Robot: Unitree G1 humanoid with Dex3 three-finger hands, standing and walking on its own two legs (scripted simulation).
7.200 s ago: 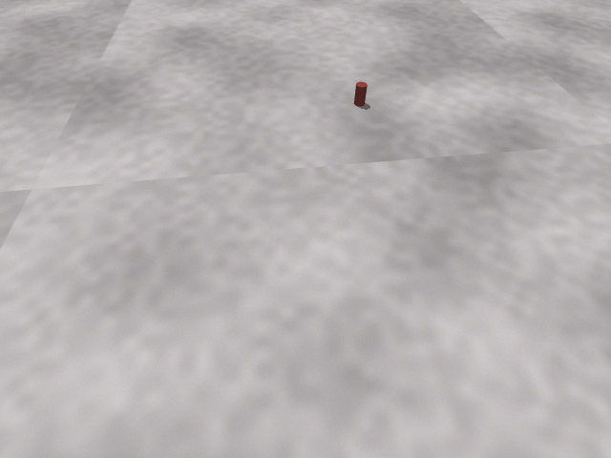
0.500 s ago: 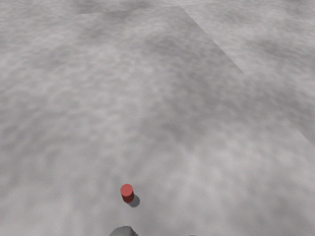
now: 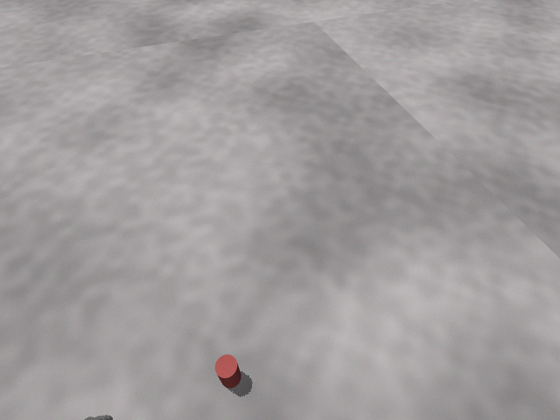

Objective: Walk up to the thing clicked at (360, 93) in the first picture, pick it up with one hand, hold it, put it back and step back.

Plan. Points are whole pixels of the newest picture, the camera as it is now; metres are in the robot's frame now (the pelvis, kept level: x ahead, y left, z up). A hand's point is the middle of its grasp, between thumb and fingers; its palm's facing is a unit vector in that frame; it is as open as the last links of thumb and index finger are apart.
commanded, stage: walk up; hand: left
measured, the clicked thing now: (228, 371) +0.36 +0.19 -0.70
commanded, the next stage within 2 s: stand in 1.00 s
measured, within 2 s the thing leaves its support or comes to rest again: neither
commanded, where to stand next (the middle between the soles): +0.03 +0.00 m, yaw +1 degrees
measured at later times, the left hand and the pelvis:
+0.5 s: hand out of the picture +0.10 +0.25 -0.14, palm faces -0.01 -0.94 -0.33, open 7.4 cm; pelvis +0.01 +0.00 +0.01, yaw +1 degrees
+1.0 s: hand out of the picture +0.09 +0.26 -0.14, palm faces +0.02 -0.94 -0.33, open 7.4 cm; pelvis +0.01 +0.00 +0.01, yaw +1 degrees
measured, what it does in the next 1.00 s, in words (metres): stands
